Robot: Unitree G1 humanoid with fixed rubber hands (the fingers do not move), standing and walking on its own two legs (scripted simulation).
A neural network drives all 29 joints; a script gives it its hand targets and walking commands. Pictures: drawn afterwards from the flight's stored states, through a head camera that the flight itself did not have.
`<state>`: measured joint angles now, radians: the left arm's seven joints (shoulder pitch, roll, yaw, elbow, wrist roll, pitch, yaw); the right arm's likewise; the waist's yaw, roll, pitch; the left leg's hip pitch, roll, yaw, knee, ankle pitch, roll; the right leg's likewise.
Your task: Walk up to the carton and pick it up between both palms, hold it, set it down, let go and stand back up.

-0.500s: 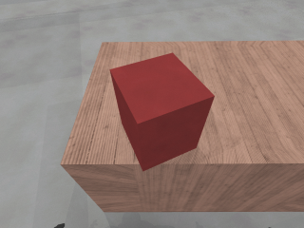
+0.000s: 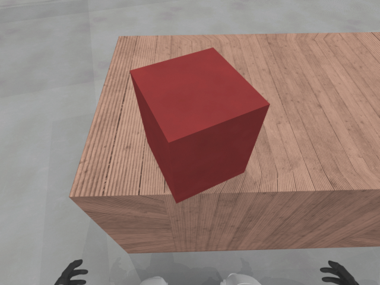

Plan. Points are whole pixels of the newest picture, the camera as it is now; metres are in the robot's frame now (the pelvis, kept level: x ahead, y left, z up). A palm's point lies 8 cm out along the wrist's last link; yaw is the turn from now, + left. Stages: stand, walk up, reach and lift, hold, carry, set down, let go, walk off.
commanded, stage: reach and lift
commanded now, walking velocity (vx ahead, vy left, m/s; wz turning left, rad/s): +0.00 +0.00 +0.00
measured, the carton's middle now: (194, 128) +0.44 +0.01 +0.06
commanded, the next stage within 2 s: none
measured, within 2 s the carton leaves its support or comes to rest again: neither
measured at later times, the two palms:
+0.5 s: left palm (80, 281) +0.14 +0.24 -0.05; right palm (365, 282) +0.13 -0.32 -0.05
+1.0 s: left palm (103, 265) +0.16 +0.19 -0.01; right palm (366, 268) +0.15 -0.31 -0.02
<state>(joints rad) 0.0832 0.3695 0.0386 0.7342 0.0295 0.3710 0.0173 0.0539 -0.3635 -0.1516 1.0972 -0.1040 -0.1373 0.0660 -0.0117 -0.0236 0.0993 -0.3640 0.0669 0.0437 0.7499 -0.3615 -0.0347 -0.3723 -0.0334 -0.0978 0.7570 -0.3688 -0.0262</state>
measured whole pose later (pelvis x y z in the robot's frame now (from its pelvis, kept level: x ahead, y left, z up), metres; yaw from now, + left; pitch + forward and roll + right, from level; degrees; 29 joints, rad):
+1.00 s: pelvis +0.01 -0.02 +0.03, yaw -3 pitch -3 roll +1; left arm 0.35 0.08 0.00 0.17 0.01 0.22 0.19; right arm 0.24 -0.43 -0.05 0.65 0.16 -0.13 0.24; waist 0.04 -0.01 0.03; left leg -0.11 0.07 0.05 0.37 -0.20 -0.06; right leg -0.16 0.02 -0.05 0.42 -0.20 -0.05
